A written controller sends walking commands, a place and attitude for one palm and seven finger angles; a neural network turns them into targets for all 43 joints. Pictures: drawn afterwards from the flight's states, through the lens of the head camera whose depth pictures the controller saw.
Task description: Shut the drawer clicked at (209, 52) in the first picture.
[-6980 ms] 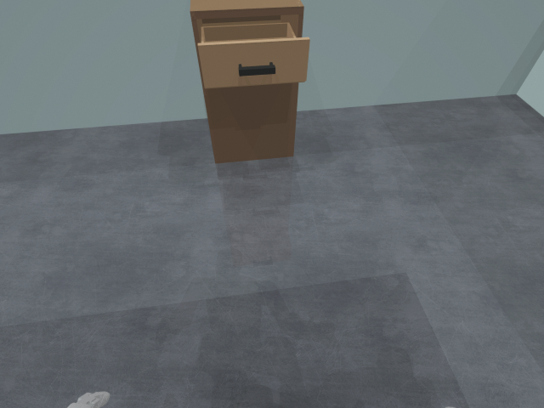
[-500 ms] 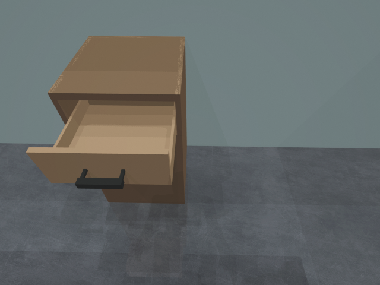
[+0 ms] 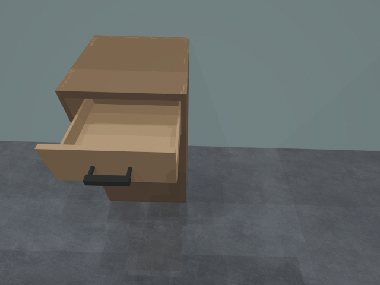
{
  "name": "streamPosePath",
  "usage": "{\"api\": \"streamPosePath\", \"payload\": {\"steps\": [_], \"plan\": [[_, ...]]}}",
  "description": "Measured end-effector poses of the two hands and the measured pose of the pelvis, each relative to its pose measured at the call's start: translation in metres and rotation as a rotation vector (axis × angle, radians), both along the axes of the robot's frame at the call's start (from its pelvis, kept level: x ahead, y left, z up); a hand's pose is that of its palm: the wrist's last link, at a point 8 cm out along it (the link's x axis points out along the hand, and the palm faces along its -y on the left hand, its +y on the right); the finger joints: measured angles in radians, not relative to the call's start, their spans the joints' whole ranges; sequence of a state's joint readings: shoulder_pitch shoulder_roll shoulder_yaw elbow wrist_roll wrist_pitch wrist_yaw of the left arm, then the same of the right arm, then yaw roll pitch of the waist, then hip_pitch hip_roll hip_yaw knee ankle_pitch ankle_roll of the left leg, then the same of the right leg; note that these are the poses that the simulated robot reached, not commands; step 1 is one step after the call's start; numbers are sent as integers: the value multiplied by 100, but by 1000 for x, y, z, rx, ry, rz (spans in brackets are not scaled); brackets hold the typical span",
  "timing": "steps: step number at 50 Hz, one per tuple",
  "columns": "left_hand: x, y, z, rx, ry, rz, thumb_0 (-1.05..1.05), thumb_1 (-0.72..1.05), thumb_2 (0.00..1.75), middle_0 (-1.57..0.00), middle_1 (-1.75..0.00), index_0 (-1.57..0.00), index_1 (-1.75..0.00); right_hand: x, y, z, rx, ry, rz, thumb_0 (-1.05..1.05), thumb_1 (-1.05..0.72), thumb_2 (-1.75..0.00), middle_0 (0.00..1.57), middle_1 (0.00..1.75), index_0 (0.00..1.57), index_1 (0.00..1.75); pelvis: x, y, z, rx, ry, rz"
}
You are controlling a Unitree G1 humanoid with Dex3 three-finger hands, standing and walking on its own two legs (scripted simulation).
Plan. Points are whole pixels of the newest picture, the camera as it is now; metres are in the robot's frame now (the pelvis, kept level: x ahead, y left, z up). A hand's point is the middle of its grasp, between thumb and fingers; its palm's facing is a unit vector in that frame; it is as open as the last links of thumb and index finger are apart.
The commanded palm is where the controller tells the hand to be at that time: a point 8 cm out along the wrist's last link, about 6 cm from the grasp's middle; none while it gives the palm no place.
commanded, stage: come to a stop and stand still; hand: left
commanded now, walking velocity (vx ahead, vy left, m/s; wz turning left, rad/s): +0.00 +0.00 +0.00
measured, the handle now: (109, 174) +0.43 +0.27 -0.11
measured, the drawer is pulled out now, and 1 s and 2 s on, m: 0.23 0.23 0.23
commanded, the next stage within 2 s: look again from close up in 0.38 s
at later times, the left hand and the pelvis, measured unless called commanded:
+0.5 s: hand out of the picture +0.00 +0.18 -0.17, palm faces +0.04 -0.98 -0.19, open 7.3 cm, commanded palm none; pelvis +0.01 +0.02 +0.00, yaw +0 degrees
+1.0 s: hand out of the picture +0.05 +0.21 -0.17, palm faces +0.02 -0.98 -0.21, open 7.3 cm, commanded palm none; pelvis +0.02 +0.03 +0.00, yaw +0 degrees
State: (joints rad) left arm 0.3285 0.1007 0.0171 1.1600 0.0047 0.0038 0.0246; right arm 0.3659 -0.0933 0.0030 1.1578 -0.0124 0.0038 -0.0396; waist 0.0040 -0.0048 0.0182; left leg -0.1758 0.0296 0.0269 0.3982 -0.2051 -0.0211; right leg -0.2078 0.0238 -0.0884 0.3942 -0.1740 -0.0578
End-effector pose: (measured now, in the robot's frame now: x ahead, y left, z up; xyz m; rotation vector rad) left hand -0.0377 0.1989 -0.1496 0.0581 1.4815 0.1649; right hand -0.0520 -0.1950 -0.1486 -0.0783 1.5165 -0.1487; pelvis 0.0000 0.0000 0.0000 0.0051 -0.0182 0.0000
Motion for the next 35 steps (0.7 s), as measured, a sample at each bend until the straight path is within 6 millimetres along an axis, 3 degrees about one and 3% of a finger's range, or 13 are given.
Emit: {"api": "streamPosePath", "payload": {"steps": [11,28,35], "plan": [[13,12,2,11,-32,-14,0,91,90,-20,-30,-20,-30,34,13,-2,6,-85,17,1,-91,-89,20,30,20,30,5,12,1,3,-5,-2],[33,35,4,65,-65,-65,0,91,90,-20,-30,-20,-30,48,-1,-6,-13,-102,38,1,-91,-89,19,30,20,30,9,18,-4,-13,9,1],[57,51,5,86,-124,-76,0,91,90,-20,-30,-20,-30,65,7,-10,-9,-166,56,1,-91,-89,19,30,20,30,16,26,-8,-6,0,7]]}}
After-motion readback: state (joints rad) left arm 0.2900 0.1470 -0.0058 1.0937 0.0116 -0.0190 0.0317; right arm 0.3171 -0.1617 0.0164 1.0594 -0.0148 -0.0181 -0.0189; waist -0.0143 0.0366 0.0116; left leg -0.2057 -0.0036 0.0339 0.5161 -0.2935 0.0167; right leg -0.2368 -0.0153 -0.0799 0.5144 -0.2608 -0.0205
